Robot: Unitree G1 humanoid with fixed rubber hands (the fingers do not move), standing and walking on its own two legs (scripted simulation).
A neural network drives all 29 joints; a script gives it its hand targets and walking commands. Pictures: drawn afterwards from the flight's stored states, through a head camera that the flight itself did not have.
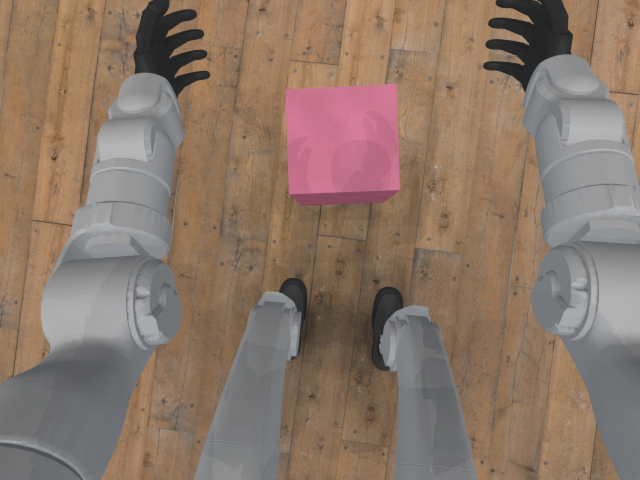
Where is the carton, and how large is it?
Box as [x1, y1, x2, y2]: [285, 84, 399, 205]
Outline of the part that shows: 396,84 285,89 289,194 301,205 383,202 399,189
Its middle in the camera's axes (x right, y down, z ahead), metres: +0.05 -0.19 +0.85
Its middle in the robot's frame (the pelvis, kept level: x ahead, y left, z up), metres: +0.54 +0.03 -0.53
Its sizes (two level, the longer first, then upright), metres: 0.210 0.200 0.250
